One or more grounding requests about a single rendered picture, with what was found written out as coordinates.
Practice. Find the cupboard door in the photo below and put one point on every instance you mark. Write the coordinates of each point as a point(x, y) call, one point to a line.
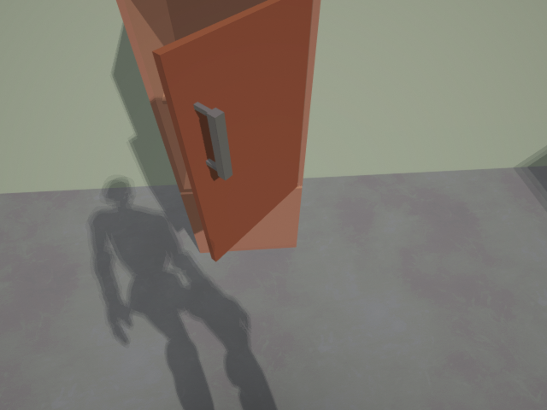
point(253, 67)

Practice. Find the handle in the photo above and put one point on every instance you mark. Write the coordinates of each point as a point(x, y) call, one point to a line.
point(218, 133)

